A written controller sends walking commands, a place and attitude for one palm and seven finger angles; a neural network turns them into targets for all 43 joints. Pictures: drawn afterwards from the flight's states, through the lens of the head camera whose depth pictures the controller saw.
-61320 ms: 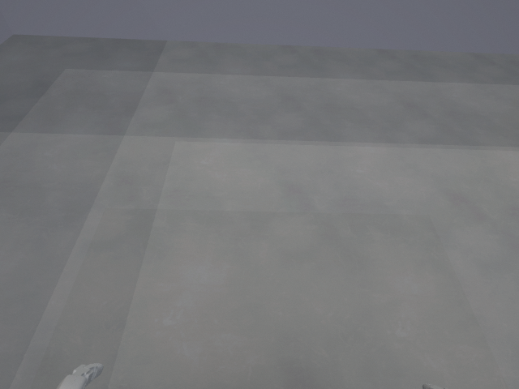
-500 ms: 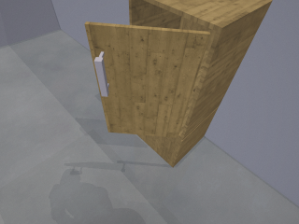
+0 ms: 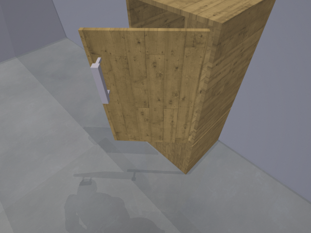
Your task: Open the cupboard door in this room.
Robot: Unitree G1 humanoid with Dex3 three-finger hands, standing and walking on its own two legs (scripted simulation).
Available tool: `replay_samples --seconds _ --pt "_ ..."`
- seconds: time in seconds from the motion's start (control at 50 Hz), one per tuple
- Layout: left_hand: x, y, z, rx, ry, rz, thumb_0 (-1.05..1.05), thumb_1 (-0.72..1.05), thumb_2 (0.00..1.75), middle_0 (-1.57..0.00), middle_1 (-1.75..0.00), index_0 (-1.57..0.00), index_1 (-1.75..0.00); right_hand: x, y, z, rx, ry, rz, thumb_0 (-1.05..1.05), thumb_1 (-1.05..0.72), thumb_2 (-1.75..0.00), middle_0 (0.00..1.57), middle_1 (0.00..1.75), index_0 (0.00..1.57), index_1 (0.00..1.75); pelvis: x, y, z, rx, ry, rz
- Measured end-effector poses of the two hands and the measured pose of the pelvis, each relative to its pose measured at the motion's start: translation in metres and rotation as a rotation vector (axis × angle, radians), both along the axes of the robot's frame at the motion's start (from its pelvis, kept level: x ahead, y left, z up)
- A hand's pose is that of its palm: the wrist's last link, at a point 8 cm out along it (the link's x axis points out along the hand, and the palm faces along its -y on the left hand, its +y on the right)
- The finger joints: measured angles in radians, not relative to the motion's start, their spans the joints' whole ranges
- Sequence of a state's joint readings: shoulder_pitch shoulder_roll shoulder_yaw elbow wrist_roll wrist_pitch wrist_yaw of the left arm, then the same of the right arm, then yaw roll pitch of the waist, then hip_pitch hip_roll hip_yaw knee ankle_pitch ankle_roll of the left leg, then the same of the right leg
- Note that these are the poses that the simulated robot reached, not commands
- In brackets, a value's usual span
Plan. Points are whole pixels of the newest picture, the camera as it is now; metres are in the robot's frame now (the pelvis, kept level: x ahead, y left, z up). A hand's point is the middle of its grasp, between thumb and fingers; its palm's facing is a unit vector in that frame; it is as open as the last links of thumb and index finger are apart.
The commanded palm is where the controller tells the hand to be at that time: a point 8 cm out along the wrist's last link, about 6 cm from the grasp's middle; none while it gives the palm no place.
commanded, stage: look again from close up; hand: left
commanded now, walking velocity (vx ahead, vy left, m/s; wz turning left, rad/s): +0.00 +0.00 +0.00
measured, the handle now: (102, 81) +0.58 +0.22 +0.06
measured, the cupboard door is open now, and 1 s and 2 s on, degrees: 42 42 42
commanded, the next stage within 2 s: come to a stop and stand still in 0.02 s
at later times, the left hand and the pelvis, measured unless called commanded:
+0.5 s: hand out of the picture +0.03 +0.17 -0.17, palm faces +0.00 -0.97 -0.24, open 7.4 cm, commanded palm none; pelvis +0.00 -0.02 +0.00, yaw +0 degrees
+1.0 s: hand out of the picture +0.03 +0.19 -0.17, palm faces -0.01 -0.97 -0.22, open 7.4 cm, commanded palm none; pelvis -0.01 +0.00 +0.00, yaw +0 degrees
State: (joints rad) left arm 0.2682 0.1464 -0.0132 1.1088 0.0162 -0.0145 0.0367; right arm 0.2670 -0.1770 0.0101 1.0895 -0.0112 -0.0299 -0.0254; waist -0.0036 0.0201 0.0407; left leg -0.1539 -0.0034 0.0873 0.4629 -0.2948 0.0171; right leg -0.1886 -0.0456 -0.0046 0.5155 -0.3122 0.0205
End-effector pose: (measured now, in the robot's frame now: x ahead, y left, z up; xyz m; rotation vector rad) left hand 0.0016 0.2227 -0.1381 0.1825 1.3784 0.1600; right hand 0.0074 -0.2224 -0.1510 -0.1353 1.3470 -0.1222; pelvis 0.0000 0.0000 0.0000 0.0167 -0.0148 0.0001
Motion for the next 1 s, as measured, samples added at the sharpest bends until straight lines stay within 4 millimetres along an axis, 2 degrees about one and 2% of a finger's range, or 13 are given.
replay_samples --seconds 0.24,0.42,0.68,0.76,0.88,1.0 --pt "0.005 -0.012 -0.003 -0.015 0.004 0.004 0.01 0.91 0.9 -0.2 -0.3 -0.2 -0.3 0.013 -0.022 0.007 -0.036 0.001 0.005 0.0 -0.91 -0.89 0.19 0.3 0.2 0.3 0.004 -0.015 0.002 -0.004 0.003 0.0" --pt "0.018 -0.008 0.0 0.008 -0.028 -0.011 0.01 0.91 0.9 -0.2 -0.3 -0.2 -0.3 0.02 -0.03 0.009 -0.04 -0.017 0.003 0.0 -0.91 -0.89 0.2 0.3 0.2 0.3 0.004 -0.021 0.002 -0.004 0.0 -0.004" --pt "0.029 -0.003 0.001 0.03 -0.068 -0.025 0.01 0.91 0.9 -0.2 -0.3 -0.2 -0.3 0.018 -0.037 0.01 -0.051 -0.014 -0.002 0.0 -0.91 -0.89 0.2 0.3 0.2 0.3 0.001 -0.021 0.002 -0.02 0.008 -0.002" --pt "0.026 -0.001 -0.002 0.02 -0.068 -0.041 0.01 0.91 0.9 -0.2 -0.3 -0.2 -0.3 0.019 -0.03 0.008 -0.051 -0.048 -0.008 0.0 -0.91 -0.89 0.19 0.3 0.2 0.3 -0.003 -0.013 -0.002 -0.025 0.007 0.001" --pt "0.026 0.006 -0.003 0.008 -0.086 -0.032 0.01 0.91 0.9 -0.2 -0.3 -0.2 -0.3 0.015 -0.008 0.004 -0.024 -0.063 0.006 0.0 -0.92 -0.89 0.19 0.3 0.2 0.3 -0.004 -0.003 -0.003 -0.018 -0.008 0.0" --pt "0.023 0.012 -0.003 0.001 -0.079 -0.033 0.01 0.91 0.9 -0.2 -0.3 -0.2 -0.3 0.005 0.0 0.005 -0.024 -0.042 0.004 0.01 -0.93 -0.89 0.2 0.3 0.2 0.3 -0.006 0.004 -0.003 -0.012 -0.01 -0.006"
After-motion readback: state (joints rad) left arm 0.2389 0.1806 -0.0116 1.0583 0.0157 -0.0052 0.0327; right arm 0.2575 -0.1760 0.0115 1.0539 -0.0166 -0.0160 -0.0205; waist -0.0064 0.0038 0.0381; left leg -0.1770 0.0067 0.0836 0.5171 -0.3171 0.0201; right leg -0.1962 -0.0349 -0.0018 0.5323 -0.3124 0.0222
